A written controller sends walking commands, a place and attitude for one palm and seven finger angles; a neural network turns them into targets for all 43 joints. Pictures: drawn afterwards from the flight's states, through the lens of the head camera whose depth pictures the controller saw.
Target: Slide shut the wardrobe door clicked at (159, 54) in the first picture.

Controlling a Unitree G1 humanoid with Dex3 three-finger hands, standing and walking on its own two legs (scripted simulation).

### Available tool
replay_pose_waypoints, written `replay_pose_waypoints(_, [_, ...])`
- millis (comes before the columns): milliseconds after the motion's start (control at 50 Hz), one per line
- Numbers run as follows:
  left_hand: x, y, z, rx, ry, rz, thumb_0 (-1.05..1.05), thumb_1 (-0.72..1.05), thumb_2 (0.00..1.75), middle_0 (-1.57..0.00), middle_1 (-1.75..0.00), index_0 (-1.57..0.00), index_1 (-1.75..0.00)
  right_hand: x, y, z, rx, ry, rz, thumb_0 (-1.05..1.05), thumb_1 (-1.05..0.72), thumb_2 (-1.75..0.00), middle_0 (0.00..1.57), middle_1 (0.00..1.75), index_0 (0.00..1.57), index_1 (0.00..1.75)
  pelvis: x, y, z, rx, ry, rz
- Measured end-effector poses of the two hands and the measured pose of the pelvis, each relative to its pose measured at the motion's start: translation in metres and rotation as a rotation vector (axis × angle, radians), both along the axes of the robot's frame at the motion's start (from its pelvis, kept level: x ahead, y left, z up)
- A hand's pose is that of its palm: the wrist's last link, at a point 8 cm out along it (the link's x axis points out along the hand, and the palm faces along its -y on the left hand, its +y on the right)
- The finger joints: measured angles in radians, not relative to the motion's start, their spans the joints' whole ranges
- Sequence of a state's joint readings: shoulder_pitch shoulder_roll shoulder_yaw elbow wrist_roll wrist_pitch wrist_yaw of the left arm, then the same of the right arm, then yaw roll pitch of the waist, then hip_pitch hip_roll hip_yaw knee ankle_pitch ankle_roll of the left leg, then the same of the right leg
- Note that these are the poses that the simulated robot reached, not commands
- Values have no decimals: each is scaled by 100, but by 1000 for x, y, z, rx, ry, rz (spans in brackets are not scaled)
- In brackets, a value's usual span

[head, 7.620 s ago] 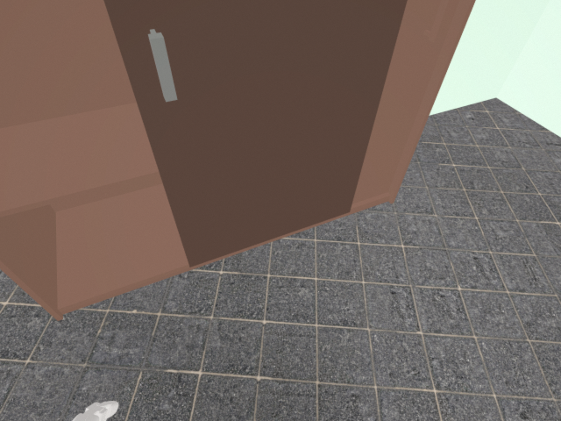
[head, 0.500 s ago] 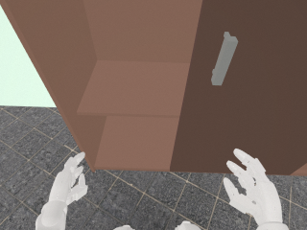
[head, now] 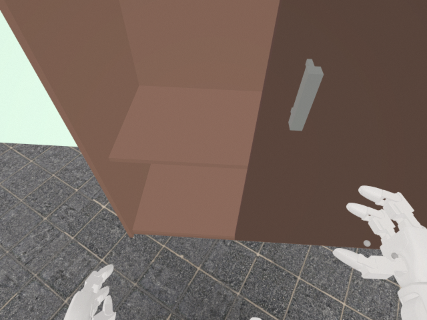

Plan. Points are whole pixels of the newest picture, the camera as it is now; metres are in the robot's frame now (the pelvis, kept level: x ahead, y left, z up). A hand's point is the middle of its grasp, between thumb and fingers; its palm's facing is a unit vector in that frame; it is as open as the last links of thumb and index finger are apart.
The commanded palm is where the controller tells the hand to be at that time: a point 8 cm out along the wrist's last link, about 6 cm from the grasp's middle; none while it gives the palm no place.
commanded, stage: raise the hand with hooked fingers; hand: right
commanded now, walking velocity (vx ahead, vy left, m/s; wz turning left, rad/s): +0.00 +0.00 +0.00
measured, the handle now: (302, 95) +0.54 -0.15 +0.15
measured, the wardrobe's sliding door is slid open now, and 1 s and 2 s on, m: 0.49 0.49 0.49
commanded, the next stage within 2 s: move the hooked fingers beside the handle in 1.14 s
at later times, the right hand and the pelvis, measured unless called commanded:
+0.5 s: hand out of the picture +0.26 -0.29 +0.15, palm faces +0.07 +1.00 -0.07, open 13.9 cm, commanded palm +0.23 -0.33 +0.16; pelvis +0.01 -0.02 +0.02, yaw -2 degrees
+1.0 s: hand (422, 197) +0.28 -0.27 +0.17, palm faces +0.07 +1.00 -0.07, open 14.0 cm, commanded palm +0.25 -0.31 +0.17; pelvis +0.01 +0.01 +0.03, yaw -1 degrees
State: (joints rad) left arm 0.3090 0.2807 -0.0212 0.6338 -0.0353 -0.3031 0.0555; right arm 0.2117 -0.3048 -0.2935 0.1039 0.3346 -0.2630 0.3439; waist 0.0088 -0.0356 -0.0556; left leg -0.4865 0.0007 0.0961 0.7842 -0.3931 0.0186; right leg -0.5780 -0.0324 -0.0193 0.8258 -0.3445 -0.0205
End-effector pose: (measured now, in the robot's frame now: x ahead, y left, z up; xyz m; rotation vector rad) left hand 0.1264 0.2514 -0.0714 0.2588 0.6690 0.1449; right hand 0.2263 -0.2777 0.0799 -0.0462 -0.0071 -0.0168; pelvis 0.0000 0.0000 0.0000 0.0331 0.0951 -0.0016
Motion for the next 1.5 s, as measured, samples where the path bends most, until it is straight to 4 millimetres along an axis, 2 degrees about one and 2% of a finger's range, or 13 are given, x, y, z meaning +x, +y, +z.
replay_pose_waypoints(120, [26,-8,18,21,-67,-30,1,90,90,-20,-30,-20,-30,2,-16,13,-6,-14,-4,0,16,-45,28,98,28,98,4,-9,6,5,-22,-7])
replay_pose_waypoints(280, [60,-41,34,-22,-150,-101,1,90,90,-21,-30,-20,-30,7,-37,40,-8,-44,-26,-1,35,-37,29,110,29,110,8,-15,14,7,-57,-18])
replay_pose_waypoints(380, [70,-57,40,-50,-169,-135,1,90,90,-21,-30,-21,-30,9,-49,57,-14,-53,-34,-1,43,-33,30,116,30,115,8,-16,18,7,-78,-22])
replay_pose_waypoints(480, [69,-62,39,-62,-156,-146,1,90,90,-21,-30,-21,-30,12,-58,70,-21,-48,-43,-1,48,-31,30,118,30,118,7,-16,22,4,-94,-27])
replay_pose_waypoints(580, [61,-55,37,-59,-128,-133,1,90,90,-21,-30,-21,-30,16,-66,84,-32,-51,-56,-1,49,-30,30,119,30,119,6,-13,25,1,-106,-28])
replay_pose_waypoints(720, [47,-36,33,-45,-91,-99,1,90,90,-21,-30,-21,-30,24,-70,100,-40,-64,-56,-1,50,-30,30,120,30,119,6,-6,29,-5,-116,-26])
replay_pose_waypoints(860, [39,-15,31,-38,-84,-59,1,90,90,-21,-30,-21,-30,28,-54,90,-23,-23,-30,-1,50,-30,30,120,30,120,8,1,29,-10,-110,-15])
replay_pose_waypoints(960, [39,-6,32,-35,-94,-44,1,90,90,-21,-30,-20,-30,28,-43,91,-24,-50,-44,-1,50,-30,30,120,30,120,10,7,29,-14,-115,-10])
replay_pose_waypoints(1320, [50,0,33,-57,-140,-42,1,90,90,-21,-30,-20,-30,30,-33,94,-11,-56,-48,-1,50,-30,30,120,30,120,9,18,28,-20,-114,-6])
replay_pose_waypoints(1500, [41,-1,28,-39,-97,-31,1,90,90,-21,-30,-21,-30,57,-32,91,4,-46,-33,-1,50,-30,30,120,30,120,5,15,27,-17,-107,-12])
